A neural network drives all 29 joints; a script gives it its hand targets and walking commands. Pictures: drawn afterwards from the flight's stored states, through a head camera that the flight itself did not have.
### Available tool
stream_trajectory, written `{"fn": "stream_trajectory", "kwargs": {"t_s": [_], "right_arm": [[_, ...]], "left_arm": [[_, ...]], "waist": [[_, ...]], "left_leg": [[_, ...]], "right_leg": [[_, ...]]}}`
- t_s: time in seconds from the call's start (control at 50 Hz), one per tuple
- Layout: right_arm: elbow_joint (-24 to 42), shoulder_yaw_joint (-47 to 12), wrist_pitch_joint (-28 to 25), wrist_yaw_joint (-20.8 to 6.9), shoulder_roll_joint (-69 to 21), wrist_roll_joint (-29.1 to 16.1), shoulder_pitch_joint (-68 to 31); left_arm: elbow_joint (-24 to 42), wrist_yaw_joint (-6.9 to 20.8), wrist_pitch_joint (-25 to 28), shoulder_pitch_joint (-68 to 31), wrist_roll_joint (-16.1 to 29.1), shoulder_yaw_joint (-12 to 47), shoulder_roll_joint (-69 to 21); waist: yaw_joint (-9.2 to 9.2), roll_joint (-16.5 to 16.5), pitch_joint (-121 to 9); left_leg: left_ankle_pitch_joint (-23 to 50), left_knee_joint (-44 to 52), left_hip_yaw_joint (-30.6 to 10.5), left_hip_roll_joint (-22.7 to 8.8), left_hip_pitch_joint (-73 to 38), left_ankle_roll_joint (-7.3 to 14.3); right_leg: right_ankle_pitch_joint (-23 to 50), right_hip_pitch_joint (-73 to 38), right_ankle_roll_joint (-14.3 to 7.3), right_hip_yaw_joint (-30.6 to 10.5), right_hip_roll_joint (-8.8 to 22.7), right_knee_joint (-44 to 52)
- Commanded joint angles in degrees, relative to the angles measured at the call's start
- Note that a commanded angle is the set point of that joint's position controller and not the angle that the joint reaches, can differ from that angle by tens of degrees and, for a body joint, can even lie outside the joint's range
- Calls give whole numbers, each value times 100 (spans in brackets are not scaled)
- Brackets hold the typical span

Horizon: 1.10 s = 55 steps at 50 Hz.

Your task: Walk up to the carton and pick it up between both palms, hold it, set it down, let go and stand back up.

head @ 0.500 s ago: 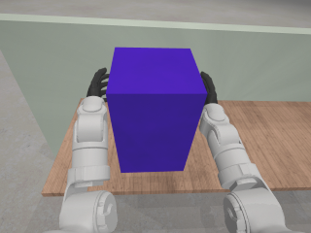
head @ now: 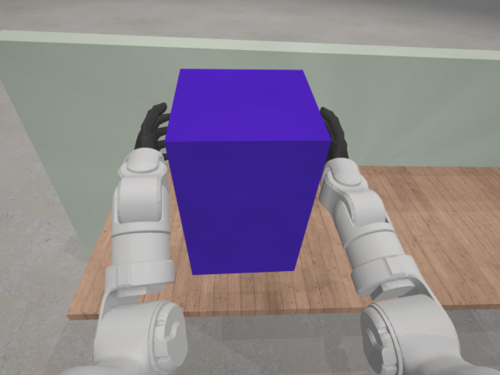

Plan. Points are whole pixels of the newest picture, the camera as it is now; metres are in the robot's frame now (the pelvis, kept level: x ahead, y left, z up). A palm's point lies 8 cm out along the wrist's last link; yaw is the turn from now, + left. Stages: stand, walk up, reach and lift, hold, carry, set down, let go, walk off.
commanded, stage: reach and lift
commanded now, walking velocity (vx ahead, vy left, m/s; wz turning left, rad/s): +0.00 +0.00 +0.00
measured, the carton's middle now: (243, 180) +0.39 +0.00 +0.16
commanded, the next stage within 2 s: hold in 0.06 s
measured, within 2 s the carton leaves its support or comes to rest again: neither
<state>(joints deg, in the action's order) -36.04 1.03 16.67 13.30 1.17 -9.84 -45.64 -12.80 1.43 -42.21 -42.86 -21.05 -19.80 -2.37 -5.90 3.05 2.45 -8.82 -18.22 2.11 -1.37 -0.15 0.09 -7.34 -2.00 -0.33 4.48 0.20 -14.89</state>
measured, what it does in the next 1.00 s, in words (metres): stands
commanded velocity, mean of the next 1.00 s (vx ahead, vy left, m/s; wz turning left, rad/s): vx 0.00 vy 0.00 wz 0.00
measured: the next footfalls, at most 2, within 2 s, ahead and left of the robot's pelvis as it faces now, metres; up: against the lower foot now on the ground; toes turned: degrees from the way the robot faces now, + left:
none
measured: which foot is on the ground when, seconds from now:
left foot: down 0.00-1.00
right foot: down 0.00-1.00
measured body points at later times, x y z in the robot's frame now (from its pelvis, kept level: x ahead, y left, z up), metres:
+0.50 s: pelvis +0.00 +0.00 +0.00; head -0.06 +0.02 +0.44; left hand +0.38 +0.14 +0.24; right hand +0.38 -0.14 +0.24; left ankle +0.03 +0.12 -0.75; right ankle +0.02 -0.11 -0.75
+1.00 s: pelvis +0.00 +0.00 +0.00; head -0.07 +0.02 +0.44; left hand +0.38 +0.15 +0.25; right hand +0.38 -0.14 +0.25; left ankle +0.03 +0.12 -0.75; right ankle +0.02 -0.11 -0.75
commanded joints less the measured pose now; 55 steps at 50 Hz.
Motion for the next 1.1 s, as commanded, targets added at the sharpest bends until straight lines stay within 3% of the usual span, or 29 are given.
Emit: {"fn": "stream_trajectory", "kwargs": {"t_s": [0.0,0.74,1.08], "right_arm": [[1741,-1734,-322,-542,-3292,-447,-4234],[1747,-1699,340,-458,-3383,-817,-4545],[1780,-1764,444,-425,-3367,-969,-4571]], "left_arm": [[411,788,352,-3474,844,2490,-3063],[422,882,-52,-3902,869,2350,-3032],[504,899,-63,-3950,911,2398,-3089]], "waist": [[-56,-412,-2247],[-31,-391,-2183],[-65,-411,-2316]], "left_leg": [[1016,120,45,288,-470,-33],[573,195,12,316,-123,16],[887,117,-30,312,-189,-55]], "right_leg": [[991,-507,289,49,-315,6],[668,-507,297,-34,-323,23],[890,-602,299,-24,-369,-19]]}}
